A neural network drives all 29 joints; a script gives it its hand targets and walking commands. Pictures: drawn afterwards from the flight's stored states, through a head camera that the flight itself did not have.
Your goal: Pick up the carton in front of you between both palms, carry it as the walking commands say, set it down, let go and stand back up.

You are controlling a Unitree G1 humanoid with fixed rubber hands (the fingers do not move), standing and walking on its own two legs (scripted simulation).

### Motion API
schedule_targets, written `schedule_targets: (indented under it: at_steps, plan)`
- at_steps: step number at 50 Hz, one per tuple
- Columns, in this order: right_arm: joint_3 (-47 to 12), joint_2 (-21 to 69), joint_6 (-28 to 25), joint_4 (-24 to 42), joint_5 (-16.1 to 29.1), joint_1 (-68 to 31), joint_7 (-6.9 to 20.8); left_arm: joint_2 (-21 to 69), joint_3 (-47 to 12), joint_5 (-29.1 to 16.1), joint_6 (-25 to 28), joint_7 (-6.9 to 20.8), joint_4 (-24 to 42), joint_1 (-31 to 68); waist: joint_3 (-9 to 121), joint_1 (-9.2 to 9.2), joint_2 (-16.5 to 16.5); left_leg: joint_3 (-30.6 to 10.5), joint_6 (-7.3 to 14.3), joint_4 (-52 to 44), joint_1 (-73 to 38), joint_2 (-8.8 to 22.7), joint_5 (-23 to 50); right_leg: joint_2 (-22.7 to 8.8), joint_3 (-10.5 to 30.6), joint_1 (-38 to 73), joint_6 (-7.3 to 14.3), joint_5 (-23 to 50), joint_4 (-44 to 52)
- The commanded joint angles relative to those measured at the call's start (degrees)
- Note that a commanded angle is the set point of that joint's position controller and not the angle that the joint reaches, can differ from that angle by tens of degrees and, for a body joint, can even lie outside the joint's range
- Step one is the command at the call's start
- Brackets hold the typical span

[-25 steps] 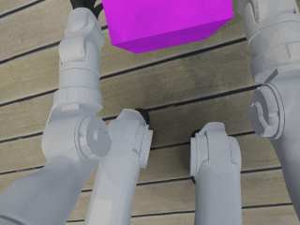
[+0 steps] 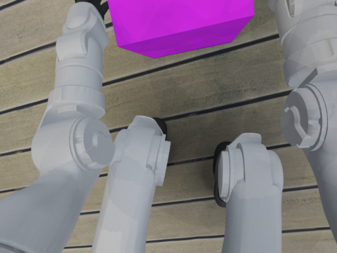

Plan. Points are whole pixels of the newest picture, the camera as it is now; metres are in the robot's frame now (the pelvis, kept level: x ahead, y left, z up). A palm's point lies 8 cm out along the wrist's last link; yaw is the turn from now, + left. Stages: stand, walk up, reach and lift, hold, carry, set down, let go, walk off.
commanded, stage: set down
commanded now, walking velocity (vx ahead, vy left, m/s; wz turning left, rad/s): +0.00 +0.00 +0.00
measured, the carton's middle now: out of the picture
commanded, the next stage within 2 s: let go in 1.72 s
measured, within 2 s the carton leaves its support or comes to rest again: neither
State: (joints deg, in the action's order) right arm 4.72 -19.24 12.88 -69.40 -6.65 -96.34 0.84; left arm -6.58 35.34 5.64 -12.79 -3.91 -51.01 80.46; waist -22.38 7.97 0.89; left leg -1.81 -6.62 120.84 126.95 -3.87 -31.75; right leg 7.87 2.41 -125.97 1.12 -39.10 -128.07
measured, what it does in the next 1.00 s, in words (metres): stands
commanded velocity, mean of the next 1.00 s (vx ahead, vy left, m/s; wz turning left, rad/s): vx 0.00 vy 0.00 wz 0.00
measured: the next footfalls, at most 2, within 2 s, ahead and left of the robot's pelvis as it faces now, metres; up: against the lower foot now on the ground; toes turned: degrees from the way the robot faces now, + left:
none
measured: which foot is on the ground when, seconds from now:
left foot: down 0.00-1.00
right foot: down 0.00-1.00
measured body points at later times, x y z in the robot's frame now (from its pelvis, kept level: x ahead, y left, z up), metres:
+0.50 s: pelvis -0.01 +0.00 -0.01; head +0.38 -0.03 +0.21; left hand +0.52 +0.22 -0.19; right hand +0.60 -0.10 -0.20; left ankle +0.13 +0.14 -0.35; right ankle +0.08 -0.10 -0.35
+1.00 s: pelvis -0.01 +0.01 +0.04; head +0.36 +0.01 +0.29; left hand +0.53 +0.24 -0.09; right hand +0.63 -0.12 -0.09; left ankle +0.12 +0.14 -0.35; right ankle +0.08 -0.09 -0.35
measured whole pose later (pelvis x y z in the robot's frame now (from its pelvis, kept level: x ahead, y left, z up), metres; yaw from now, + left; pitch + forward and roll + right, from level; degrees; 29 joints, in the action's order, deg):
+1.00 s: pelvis -0.01 +0.01 +0.04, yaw +1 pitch +39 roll +4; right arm -5.2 -33.3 13.5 -68.8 7.6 -98.1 2.0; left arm -8.6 19.5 -9.4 -12.1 -13.4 -46.6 79.2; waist -18.4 9.8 -0.2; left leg 1.0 -2.3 113.5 124.1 -2.1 -28.1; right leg 1.8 1.5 -121.8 1.5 -37.1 -120.3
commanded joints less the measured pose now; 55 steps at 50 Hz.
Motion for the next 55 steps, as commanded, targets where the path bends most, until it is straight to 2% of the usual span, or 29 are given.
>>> schedule_targets:
  at_steps: [1, 5, 11, 15, 18, 20, 22, 24, 26, 30, 34, 39, 43, 45, 50, 55]
  plan:
    - [-5.19, 37.53, -1.03, 2.52, 1.70, -14.85, 9.46, 37.64, -15.02, -3.64, 0.27, 11.50, 2.06, 27.74, 46.69, -0.17, -9.52, 6.90, 3.62, -3.07, -21.00, -2.10, 16.91, -1.45, 0.65, 21.13, 1.08, 19.58, 14.03]
    - [-3.71, 36.13, -0.42, 1.30, -0.46, -12.40, 9.65, 35.93, -13.87, -3.26, 0.19, 11.61, 0.89, 26.76, 43.98, -1.44, -9.40, 6.62, 3.60, -2.68, -19.09, -2.33, 15.79, -1.66, 1.05, 21.24, 1.30, 19.72, 13.79]
    - [-1.93, 33.35, 0.54, 0.36, -2.93, -10.00, 10.10, 32.45, -11.37, -1.98, -0.19, 11.39, -0.88, 24.43, 40.15, -2.05, -10.08, 6.35, 3.77, -2.44, -16.18, -2.46, 13.14, -2.04, 1.63, 21.43, 1.55, 18.63, 13.83]
    - [-2.29, 31.38, 0.29, 1.41, -2.98, -11.30, 9.96, 31.08, -10.05, -1.47, 0.34, 10.78, -1.73, 23.61, 40.36, -1.39, -10.27, 6.61, 3.59, -2.02, -16.41, -2.14, 13.42, -2.43, 1.94, 22.31, 1.23, 19.35, 13.47]
    - [-2.54, 26.51, -0.24, 2.08, -2.90, -12.44, 9.00, 27.68, -8.24, -0.95, 1.04, 9.73, -2.94, 21.78, 40.84, -0.50, -10.47, 7.30, 3.03, -1.83, -17.39, -1.44, 13.48, -2.98, 2.11, 23.54, 0.65, 19.64, 13.32]
    - [-2.01, 16.39, -1.10, 3.05, -2.64, -12.66, 6.90, 19.23, -4.98, -0.25, 2.30, 7.46, -4.25, 18.08, 41.82, 0.23, -10.29, 8.04, 2.38, -1.75, -19.38, -0.57, 14.08, -3.70, 2.14, 24.81, 0.09, 19.84, 13.47]
    - [-2.17, 1.74, -2.08, 3.37, -1.39, -12.95, 3.35, 5.71, -1.47, 0.17, 4.29, 3.72, -5.78, 13.46, 43.97, 1.32, -10.10, 8.62, 1.72, -1.80, -21.59, 0.56, 15.14, -4.80, 2.29, 26.98, -0.61, 20.14, 13.67]
    - [-3.37, -12.37, -3.44, 4.29, 1.57, -14.22, -0.58, -7.68, -1.23, -1.77, 6.95, -0.38, -7.02, 10.45, 47.00, 2.55, -9.58, 9.21, 1.16, -2.05, -23.51, 1.69, 16.80, -5.81, 2.87, 28.80, -1.04, 20.35, 13.76]
    - [-6.63, -15.20, -4.42, 5.41, 6.09, -19.20, -1.87, -11.37, -2.82, -4.83, 8.92, -2.44, -7.45, 12.43, 52.04, 4.32, -10.74, 9.14, 1.42, -2.01, -24.91, 2.25, 20.24, -6.53, 3.85, 30.55, -1.24, 22.71, 13.15]
    - [-15.47, -13.93, -5.97, 7.47, 15.60, -26.34, -1.25, -11.80, -9.69, -12.04, 10.30, -3.31, -6.53, 16.75, 62.45, 6.87, -14.76, 7.76, 2.90, -1.87, -26.82, 2.92, 26.28, -7.79, 4.60, 34.04, -1.50, 29.01, 11.18]
    - [-18.55, -15.06, -5.36, 7.50, 19.44, -27.26, 0.16, -11.48, -13.69, -15.59, 9.20, -3.96, -4.30, 16.38, 69.14, 7.97, -15.57, 6.92, 3.67, -2.83, -31.59, 3.14, 28.72, -7.97, 3.41, 35.96, -1.25, 27.81, 10.25]
    - [-16.65, -18.62, -3.48, 6.23, 18.36, -24.74, 0.49, -13.18, -14.54, -16.61, 7.01, -6.73, 1.87, 14.07, 77.21, 7.31, -15.10, 7.06, 4.42, -5.02, -40.48, 1.87, 30.32, -7.05, 0.30, 35.91, -0.94, 24.15, 11.55]
    - [-12.77, -20.60, -1.62, 9.04, 16.76, -23.10, 0.13, -13.09, -15.55, -16.71, 4.48, -9.07, 9.72, 13.70, 85.38, 6.20, -12.36, 7.50, 4.53, -8.65, -50.14, 0.53, 31.96, -5.56, -2.15, 36.17, -0.33, 22.24, 14.79]
    - [-10.56, -20.98, -0.53, 8.58, 15.58, -21.86, 0.26, -11.92, -15.72, -16.19, 2.87, -9.74, 11.46, 13.27, 83.35, 5.60, -10.96, 7.57, 4.38, -10.95, -50.53, 0.15, 30.01, -5.09, -2.68, 34.12, 0.11, 19.58, 17.14]
    - [-7.08, -20.37, -0.12, 5.00, 12.79, -19.15, 1.75, -7.52, -15.18, -13.93, 0.74, -9.52, 11.31, 12.00, 74.00, 4.16, -8.64, 7.16, 3.52, -16.30, -46.66, -0.04, 24.55, -4.97, -2.73, 28.83, 0.76, 14.96, 22.86]
    - [-4.88, -19.76, -0.24, 4.48, 10.19, -17.77, 3.08, -5.74, -13.50, -11.76, -0.10, -8.68, 11.73, 10.14, 73.83, 4.19, -9.41, 7.27, 3.03, -21.44, -45.40, -0.12, 23.72, -4.88, -2.53, 31.05, 0.52, 15.49, 27.99]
